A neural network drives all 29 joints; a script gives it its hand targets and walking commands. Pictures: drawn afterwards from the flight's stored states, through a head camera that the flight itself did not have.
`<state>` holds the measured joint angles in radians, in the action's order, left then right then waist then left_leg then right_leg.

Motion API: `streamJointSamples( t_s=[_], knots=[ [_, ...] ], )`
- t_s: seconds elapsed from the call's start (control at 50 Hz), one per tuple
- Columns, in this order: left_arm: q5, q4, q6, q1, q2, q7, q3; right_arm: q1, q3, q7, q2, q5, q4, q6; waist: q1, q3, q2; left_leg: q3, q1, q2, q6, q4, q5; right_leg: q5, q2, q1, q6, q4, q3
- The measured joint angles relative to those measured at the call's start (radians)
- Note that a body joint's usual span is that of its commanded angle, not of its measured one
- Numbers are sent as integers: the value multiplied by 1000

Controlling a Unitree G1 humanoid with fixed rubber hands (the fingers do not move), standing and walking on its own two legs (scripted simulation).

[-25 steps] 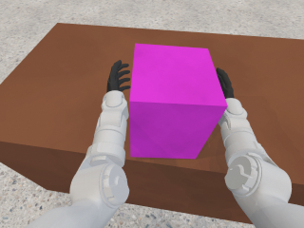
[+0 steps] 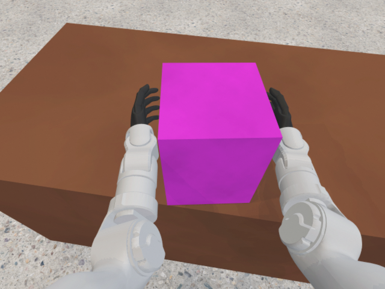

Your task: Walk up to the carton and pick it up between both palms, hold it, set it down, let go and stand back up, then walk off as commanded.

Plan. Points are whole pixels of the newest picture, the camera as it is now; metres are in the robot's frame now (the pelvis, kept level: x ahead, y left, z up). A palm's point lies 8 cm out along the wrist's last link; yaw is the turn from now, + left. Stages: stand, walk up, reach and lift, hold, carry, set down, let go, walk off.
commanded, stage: set down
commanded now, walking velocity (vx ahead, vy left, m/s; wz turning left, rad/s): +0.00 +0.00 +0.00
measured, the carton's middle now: (209, 137) +0.43 +0.02 +0.04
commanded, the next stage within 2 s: none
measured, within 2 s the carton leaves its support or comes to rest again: rests again in 0.94 s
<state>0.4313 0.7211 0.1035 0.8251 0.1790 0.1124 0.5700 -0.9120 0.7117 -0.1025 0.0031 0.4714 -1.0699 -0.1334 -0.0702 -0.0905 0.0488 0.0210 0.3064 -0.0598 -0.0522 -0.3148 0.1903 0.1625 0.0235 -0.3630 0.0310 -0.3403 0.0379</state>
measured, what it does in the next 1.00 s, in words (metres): stands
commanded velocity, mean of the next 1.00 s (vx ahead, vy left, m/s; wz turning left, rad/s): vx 0.00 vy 0.00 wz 0.00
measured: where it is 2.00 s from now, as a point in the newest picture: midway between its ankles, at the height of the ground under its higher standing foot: outside the picture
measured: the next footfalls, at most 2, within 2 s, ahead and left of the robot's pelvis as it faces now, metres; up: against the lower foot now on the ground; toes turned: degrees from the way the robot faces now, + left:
none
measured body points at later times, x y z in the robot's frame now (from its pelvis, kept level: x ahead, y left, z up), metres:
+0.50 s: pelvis +0.00 +0.00 +0.00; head +0.06 +0.01 +0.45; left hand +0.42 +0.17 +0.09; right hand +0.45 -0.13 +0.09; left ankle -0.04 +0.15 -0.75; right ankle -0.01 -0.09 -0.75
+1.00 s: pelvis -0.01 +0.00 +0.00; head +0.06 +0.00 +0.44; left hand +0.44 +0.16 +0.09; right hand +0.47 -0.13 +0.08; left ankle -0.04 +0.15 -0.75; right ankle -0.01 -0.09 -0.75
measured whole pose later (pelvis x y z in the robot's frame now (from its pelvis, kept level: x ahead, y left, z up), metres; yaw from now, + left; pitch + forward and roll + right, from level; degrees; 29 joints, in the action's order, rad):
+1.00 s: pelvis -0.01 +0.00 +0.00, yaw -2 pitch +15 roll +0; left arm 0.20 0.97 0.06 0.93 0.03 0.26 0.33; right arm -1.03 0.40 -0.05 0.16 0.16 -1.27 -0.10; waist -0.10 -0.14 0.02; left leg 0.05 0.45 -0.07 -0.05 -0.39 0.21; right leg 0.14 0.04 -0.50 0.03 -0.37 0.01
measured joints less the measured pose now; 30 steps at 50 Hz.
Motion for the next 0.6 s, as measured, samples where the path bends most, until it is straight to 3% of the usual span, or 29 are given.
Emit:
streamJointSamples(
  t_s=[0.6],
  knots=[
    [51, -58, -8, -15, 32, -24, 35, 14, 35, -36, -30, 54, 74, -18, 5, 41, -7, 5, -22, 7, 7, 13, -9, -2, -7, 14, -5, -2, -4]
  ],
)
